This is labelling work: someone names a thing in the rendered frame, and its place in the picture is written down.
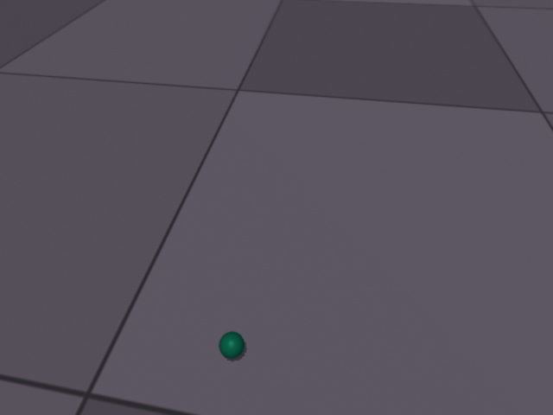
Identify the ball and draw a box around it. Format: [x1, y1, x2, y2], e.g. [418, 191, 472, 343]
[219, 332, 245, 359]

